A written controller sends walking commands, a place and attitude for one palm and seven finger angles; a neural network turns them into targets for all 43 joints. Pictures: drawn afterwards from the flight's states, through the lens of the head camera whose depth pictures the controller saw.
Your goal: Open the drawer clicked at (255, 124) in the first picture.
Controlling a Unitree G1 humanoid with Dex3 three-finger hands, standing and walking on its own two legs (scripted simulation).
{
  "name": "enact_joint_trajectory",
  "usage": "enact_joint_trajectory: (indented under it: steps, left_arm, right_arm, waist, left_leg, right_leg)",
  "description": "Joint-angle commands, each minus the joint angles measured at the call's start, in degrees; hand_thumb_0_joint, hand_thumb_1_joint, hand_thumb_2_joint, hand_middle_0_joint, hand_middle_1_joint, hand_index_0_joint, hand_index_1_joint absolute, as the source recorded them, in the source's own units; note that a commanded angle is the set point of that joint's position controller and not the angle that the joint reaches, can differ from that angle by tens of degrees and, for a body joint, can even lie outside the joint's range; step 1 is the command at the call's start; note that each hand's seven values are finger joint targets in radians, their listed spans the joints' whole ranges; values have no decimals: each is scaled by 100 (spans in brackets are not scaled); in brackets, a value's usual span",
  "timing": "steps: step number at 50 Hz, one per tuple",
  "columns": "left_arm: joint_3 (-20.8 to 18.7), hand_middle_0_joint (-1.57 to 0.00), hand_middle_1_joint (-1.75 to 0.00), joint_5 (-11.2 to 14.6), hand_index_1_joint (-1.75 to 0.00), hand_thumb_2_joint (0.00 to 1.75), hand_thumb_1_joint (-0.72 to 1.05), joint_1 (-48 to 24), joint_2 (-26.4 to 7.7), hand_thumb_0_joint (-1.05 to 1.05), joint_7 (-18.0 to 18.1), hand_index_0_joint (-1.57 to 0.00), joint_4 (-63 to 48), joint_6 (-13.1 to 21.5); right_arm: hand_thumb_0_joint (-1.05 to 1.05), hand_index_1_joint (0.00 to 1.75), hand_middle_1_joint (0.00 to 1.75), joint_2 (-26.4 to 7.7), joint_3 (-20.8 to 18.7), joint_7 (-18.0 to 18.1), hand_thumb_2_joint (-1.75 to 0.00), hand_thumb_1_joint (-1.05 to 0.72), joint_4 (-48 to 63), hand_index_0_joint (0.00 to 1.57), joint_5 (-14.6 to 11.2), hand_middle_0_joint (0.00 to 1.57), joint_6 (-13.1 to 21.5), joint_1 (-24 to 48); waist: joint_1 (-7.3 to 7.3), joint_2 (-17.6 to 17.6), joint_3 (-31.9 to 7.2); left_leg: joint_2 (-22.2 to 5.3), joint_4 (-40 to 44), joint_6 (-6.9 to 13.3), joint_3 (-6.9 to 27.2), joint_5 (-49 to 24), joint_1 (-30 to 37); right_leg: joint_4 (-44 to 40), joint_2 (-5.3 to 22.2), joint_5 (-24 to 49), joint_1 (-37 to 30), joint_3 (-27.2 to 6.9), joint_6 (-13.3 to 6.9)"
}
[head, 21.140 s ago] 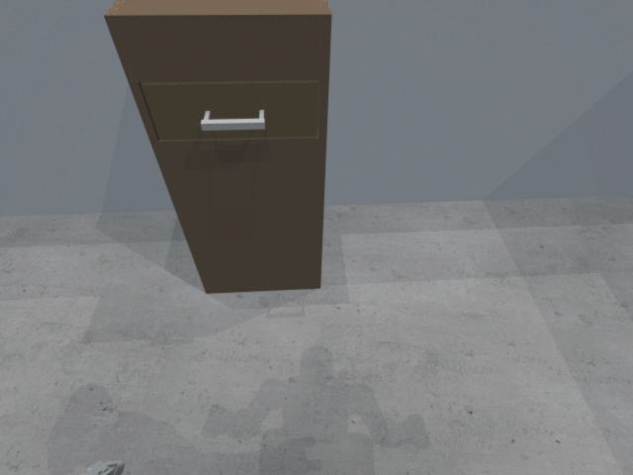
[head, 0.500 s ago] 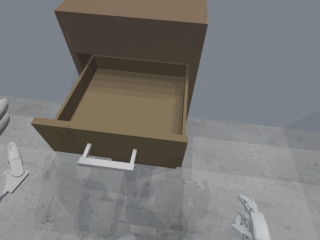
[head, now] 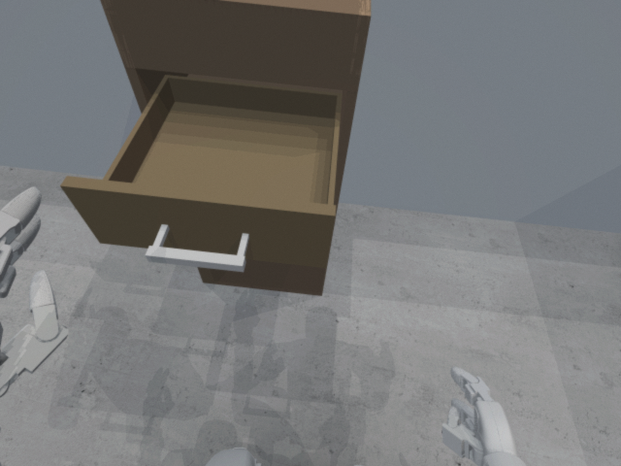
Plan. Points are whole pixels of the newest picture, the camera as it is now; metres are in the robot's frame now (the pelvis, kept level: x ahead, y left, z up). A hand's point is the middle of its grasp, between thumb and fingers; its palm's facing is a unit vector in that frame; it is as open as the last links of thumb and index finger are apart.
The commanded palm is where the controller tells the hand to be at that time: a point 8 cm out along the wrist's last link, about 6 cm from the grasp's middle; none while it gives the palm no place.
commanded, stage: step back with the hand held close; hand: left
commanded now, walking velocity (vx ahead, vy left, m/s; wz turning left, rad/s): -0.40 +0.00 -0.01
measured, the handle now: (200, 247) +0.41 +0.18 -0.01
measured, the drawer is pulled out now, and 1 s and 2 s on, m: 0.30 0.30 0.30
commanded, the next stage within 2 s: stop stepping back and stand still in 0.02 s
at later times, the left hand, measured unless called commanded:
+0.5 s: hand out of the picture +0.07 +0.22 +0.16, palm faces +0.35 -0.84 -0.42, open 7.4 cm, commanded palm +0.01 +0.27 +0.18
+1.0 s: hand out of the picture +0.03 +0.23 +0.17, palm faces +0.38 -0.80 -0.46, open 7.4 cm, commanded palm none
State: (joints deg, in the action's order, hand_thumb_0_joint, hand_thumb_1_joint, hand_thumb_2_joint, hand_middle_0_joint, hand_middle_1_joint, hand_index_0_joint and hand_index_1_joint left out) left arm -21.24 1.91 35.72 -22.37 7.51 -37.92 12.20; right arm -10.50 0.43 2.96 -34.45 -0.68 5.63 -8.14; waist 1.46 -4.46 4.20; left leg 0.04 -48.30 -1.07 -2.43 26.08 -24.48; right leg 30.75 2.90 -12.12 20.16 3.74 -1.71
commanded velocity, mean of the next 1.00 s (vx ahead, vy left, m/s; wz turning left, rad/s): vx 0.11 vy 0.02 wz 0.00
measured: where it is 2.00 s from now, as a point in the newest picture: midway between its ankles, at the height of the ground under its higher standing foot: outside the picture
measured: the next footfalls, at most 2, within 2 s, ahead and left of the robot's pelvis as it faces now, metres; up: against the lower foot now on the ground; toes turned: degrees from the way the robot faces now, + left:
left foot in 0.08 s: +0.02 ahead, +0.14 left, +0.00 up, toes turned +4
right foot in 0.28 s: -0.01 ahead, -0.11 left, +0.00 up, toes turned -6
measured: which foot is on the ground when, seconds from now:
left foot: up 0.00-0.06, down 0.08-0.28, up 0.30-0.48, down 0.50-1.00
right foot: down 0.00-0.08, up 0.10-0.26, down 0.28-0.88, up 0.90-1.00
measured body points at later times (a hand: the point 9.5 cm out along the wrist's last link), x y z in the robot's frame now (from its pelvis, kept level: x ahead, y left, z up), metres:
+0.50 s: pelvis -0.12 -0.01 -0.01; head -0.12 +0.01 +0.44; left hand +0.05 +0.26 +0.18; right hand +0.02 -0.26 -0.09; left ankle -0.13 +0.09 -0.74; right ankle -0.05 -0.11 -0.73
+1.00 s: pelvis -0.15 -0.02 +0.00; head -0.15 +0.00 +0.45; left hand +0.00 +0.27 +0.19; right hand +0.01 -0.24 -0.08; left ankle -0.13 +0.08 -0.74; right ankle -0.13 -0.11 -0.73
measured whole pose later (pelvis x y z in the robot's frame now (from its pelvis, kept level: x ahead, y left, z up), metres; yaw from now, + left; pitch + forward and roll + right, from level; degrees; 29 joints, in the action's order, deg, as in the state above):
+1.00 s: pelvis -0.15 -0.02 +0.00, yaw +2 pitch -1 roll +0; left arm -20.7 0.8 36.1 -23.5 9.1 -34.9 11.2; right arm -10.1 1.2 4.0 -35.3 0.2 8.4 -13.9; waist 1.2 -2.6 0.9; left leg 0.4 -29.4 2.2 -4.1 14.0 -14.3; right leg 36.9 0.8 -21.9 17.7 4.6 -0.2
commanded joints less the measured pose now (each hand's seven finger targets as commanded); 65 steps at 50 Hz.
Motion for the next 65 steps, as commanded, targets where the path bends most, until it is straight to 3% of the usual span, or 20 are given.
enact_joint_trajectory:
  steps: [1, 3, 6, 9, 12, 15, 17, 22, 25, 28, 32, 35, 41, 44, 50, 51, 55, 57, 60, 65]
  left_arm:
    - [-905, -20, -30, 6, -30, 90, 90, 410, -916, 0, 199, -20, -1242, 380]
    - [-859, -20, -30, -19, -30, 90, 90, 278, -1003, 0, 194, -20, -1497, 489]
    - [-1080, -20, -30, 49, -30, 90, 90, 347, -1046, 0, 171, -20, -1497, 589]
    - [-885, -20, -30, 23, -30, 90, 90, 356, -836, 0, 206, -20, -1603, 455]
    - [-817, -20, -30, 28, -30, 90, 90, 192, -880, 0, 198, -20, -1268, 366]
    - [-1006, -20, -30, 91, -30, 90, 90, -248, -1165, 0, 237, -20, -772, 228]
    - [-783, -20, -30, 81, -30, 90, 90, -155, -900, 0, 184, -20, -584, 133]
    - [-483, -20, -30, -119, -30, 90, 90, 52, -726, 0, 305, -20, -959, 123]
    - [-674, -20, -30, -169, -30, 90, 90, -152, -1080, 0, 341, -20, -1547, 320]
    - [-754, -20, -30, -140, -30, 90, 90, 47, -1095, 0, 288, -20, -1233, 283]
    - [-722, -20, -30, -101, -30, 90, 90, -53, -985, 0, 182, -20, -592, 326]
    - [-925, -20, -30, 19, -30, 90, 90, -399, -1184, 0, 170, -20, -574, 366]
    - [-474, -20, -30, -75, -30, 90, 90, -134, -788, 0, 260, -20, -999, 284]
    - [-576, -20, -30, -150, -30, 90, 90, -204, -944, 0, 287, -20, -1294, 385]
    - [-585, -20, -30, -71, -30, 90, 90, -97, -860, 0, 198, -20, -665, 310]
    - [1392, -20, -30, -602, -30, 90, 90, -414, 245, 0, -574, -20, 4133, -765]
    - [1548, -20, -30, -425, -30, 90, 90, -1212, 260, 0, -689, -20, 5134, -1293]
    - [1623, -20, -30, -419, -30, 90, 90, -1618, 180, 0, -666, -20, 5878, -1349]
    - [1747, -20, -30, -343, -30, 90, 90, -2033, 295, 0, -655, -20, 7094, -1391]
    - [1890, -20, -30, -279, -30, 90, 90, -1702, 352, 0, -682, -20, 8800, -1226]
  right_arm:
    - [0, 30, 30, -580, -243, 168, -90, -90, 858, 20, 62, 20, 206, 182]
    - [0, 30, 30, -860, -493, 177, -90, -90, 962, 20, 46, 20, 322, 313]
    - [0, 30, 30, -722, -520, 72, -90, -90, 834, 20, 142, 20, 555, 171]
    - [0, 30, 30, -754, -492, -12, -90, -90, 787, 20, -32, 20, 624, -15]
    - [0, 30, 30, -867, -344, -19, -90, -90, 909, 20, -122, 20, 547, 58]
    - [0, 30, 30, -739, -358, 62, -90, -90, 765, 20, -85, 20, 403, -37]
    - [0, 30, 30, -748, -385, 96, -90, -90, 641, 20, -26, 20, 297, 78]
    - [0, 30, 30, -729, -183, 179, -90, -90, 660, 20, 108, 20, 456, 44]
    - [0, 30, 30, -998, -351, 176, -90, -90, 933, 20, 144, 20, 592, 60]
    - [0, 30, 30, -761, -299, 77, -90, -90, 731, 20, 79, 20, 587, 2]
    - [0, 30, 30, -947, -289, 87, -90, -90, 654, 20, 13, 20, 439, 96]
    - [0, 30, 30, -813, -394, 87, -90, -90, 653, 20, -10, 20, 385, -53]
    - [0, 30, 30, -746, -223, 202, -90, -90, 688, 20, 100, 20, 454, -14]
    - [0, 30, 30, -780, -219, 188, -90, -90, 802, 20, 110, 20, 490, 52]
    - [0, 30, 30, -862, -190, 129, -90, -90, 765, 20, 13, 20, 545, 101]
    - [0, 30, 30, -1432, -539, -308, -90, -90, -527, 20, 80, 20, 467, -130]
    - [0, 30, 30, -723, -288, -297, -90, -90, -564, 20, 120, 20, -306, -837]
    - [0, 30, 30, -689, -256, -279, -90, -90, -693, 20, 198, 20, -470, -666]
    - [0, 30, 30, -596, -128, -262, -90, -90, -1043, 20, 268, 20, -554, -475]
    - [0, 30, 30, -581, -91, -178, -90, -90, -1739, 20, 166, 20, -547, -616]
  waist:
    - [37, -96, -1382]
    - [-128, 1637, -1185]
    - [-23, 2065, -1132]
    - [-64, 1691, -1178]
    - [-91, 1108, -677]
    - [-12, -1072, -636]
    - [105, -822, -565]
    - [56, 111, -637]
    - [-134, 2176, -648]
    - [-12, 1555, -362]
    - [-85, 753, -312]
    - [-24, -971, -714]
    - [56, 459, -466]
    - [-56, 2186, -528]
    - [-57, 934, -527]
    - [35, 503, -850]
    - [16, -1145, -808]
    - [24, -927, -247]
    - [-52, 993, 338]
    - [-197, 1014, -358]
  left_leg:
    - [-198, 2456, 88, -85, -1141, 938]
    - [-1572, 3023, 521, 1198, -3072, 1004]
    - [-2162, 2808, 988, 1223, -4771, 929]
    - [-1678, 2334, 756, 643, -4188, 1470]
    - [-1193, 2098, 481, 406, -316, -83]
    - [60, -844, 94, 40, 227, 500]
    - [22, -1566, 75, 169, -343, 551]
    - [-79, 2230, 410, -84, -124, 1384]
    - [-1589, 3671, 997, 1646, -341, 912]
    - [-1505, 3458, 1123, 1596, -697, 522]
    - [-871, 2264, 648, 623, -93, -353]
    - [26, -133, 279, -7, 115, 71]
    - [-236, 2690, 441, -10, -372, 1392]
    - [-1595, 3890, 876, 1871, 710, 849]
    - [-976, 2533, 575, 634, -1829, 631]
    - [-514, 1116, 346, 321, -2350, 229]
    - [-217, 935, 267, 258, -1281, 513]
    - [-179, 1144, 276, 264, -1469, 647]
    - [-638, 2526, 465, 980, -1714, 386]
    - [-502, 2974, 342, 674, -894, 847]
  right_leg:
    - [-337, 1103, 2459, -874, -695, -194]
    - [643, 313, 621, -370, -285, 205]
    - [2671, -177, -1723, 430, -441, 253]
    - [1588, -156, -1377, 230, -160, 313]
    - [-357, 88, -282, -1288, -79, 315]
    - [-2466, 1753, -3012, 669, -2451, -528]
    - [-2205, 1534, -2584, 958, -1895, -539]
    - [-1511, 953, -2229, 490, -980, -237]
    - [1438, -364, -1389, 28, 183, 218]
    - [2147, -216, -1497, 324, -116, 199]
    - [-724, 28, -530, -1449, -171, 122]
    - [-2321, 1701, -2906, -302, -2630, -693]
    - [-1147, 751, -1935, 162, -1008, -318]
    - [1284, -168, -1561, 125, -41, 138]
    - [-649, -21, 81, -1032, -224, 120]
    - [80, 713, 2502, -905, -583, -63]
    - [-370, 802, 497, -240, -735, -313]
    - [-608, 794, 208, 37, -749, -373]
    - [-330, 176, -478, -86, -452, -59]
    - [-1021, 251, -161, -1077, -676, -100]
